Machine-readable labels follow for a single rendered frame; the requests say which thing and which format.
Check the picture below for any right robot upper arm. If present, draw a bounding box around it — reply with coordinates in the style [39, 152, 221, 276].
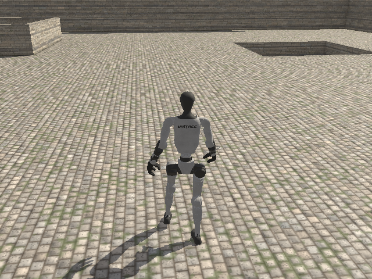
[199, 117, 214, 148]

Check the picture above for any robot right hand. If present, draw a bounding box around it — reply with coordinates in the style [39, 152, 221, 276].
[203, 153, 216, 163]

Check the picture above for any left robot forearm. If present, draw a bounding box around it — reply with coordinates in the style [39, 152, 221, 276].
[149, 140, 163, 164]

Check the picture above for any robot left hand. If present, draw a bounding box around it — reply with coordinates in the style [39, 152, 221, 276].
[147, 162, 160, 176]

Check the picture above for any robot torso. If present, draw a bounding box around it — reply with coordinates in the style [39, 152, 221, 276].
[173, 114, 201, 174]

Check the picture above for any right robot forearm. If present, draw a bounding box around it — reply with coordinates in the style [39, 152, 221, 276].
[208, 139, 216, 156]

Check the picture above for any left robot upper arm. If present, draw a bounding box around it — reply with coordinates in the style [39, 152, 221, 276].
[158, 117, 175, 149]

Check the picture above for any robot left shin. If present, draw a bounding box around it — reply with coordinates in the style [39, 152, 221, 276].
[165, 183, 174, 217]

